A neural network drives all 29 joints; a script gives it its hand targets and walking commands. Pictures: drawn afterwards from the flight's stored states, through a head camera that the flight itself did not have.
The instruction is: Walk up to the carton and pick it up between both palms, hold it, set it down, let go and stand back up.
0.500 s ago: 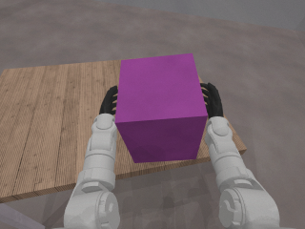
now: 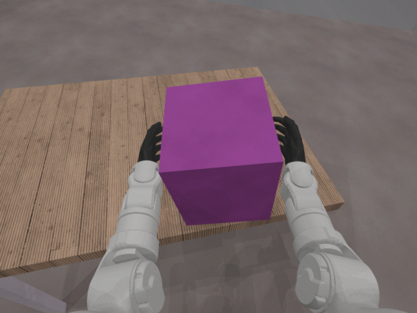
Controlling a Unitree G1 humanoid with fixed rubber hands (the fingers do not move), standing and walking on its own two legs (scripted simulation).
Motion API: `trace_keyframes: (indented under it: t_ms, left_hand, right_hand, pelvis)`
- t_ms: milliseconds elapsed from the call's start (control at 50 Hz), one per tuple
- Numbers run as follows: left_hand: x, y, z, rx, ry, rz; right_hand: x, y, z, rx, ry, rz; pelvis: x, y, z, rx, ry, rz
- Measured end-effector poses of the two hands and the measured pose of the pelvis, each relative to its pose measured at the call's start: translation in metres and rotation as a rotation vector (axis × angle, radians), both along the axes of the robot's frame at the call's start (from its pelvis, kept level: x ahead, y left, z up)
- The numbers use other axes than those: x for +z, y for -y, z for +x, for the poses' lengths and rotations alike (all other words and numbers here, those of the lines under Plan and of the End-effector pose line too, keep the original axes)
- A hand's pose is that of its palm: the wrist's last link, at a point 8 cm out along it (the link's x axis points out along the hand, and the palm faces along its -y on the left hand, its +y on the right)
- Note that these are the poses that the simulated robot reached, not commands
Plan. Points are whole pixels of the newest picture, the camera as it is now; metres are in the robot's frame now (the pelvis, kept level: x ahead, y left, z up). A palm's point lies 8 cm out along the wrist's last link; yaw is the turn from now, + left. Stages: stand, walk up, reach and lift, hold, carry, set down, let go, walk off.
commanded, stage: set down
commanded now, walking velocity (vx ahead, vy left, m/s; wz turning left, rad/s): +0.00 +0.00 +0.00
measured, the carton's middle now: (221, 157) +0.43 +0.00 +0.04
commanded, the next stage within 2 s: none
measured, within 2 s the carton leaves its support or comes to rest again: rests again in 1.38 s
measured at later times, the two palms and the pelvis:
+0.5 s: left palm (153, 165) +0.40 +0.15 +0.05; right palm (289, 158) +0.41 -0.14 +0.07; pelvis +0.01 +0.00 +0.00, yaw +0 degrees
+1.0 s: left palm (155, 169) +0.39 +0.14 +0.03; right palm (290, 165) +0.40 -0.15 +0.06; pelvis +0.00 +0.00 +0.00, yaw -1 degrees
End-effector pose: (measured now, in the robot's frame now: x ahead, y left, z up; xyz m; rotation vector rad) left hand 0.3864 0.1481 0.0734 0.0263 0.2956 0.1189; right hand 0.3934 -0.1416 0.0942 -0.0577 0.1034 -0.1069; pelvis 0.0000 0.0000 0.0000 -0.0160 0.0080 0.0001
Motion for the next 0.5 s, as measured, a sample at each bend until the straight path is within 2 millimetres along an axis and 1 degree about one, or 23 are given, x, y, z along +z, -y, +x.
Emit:
trace_keyframes:
  t_ms: [100, 200, 380, 500]
  left_hand:
    - [-0.005, 0.007, 0.003, -0.007, -0.016, -0.006]
    - [-0.011, 0.010, 0.005, -0.003, -0.029, -0.012]
    - [-0.022, 0.006, 0.008, 0.015, -0.037, -0.011]
    - [-0.028, 0.003, 0.010, 0.015, -0.034, -0.012]
  right_hand:
    - [-0.004, 0.007, 0.001, -0.010, -0.020, 0.001]
    - [-0.009, 0.010, 0.004, -0.008, -0.035, 0.002]
    - [-0.018, 0.005, 0.013, 0.010, -0.046, 0.002]
    - [-0.024, 0.002, 0.015, 0.011, -0.047, -0.001]
  pelvis:
    - [0.000, 0.001, 0.000, -0.012, -0.013, 0.002]
    - [0.000, 0.003, 0.001, -0.016, -0.030, 0.005]
    - [0.000, 0.005, 0.005, -0.013, -0.061, 0.006]
    - [-0.001, 0.005, 0.009, -0.007, -0.079, 0.005]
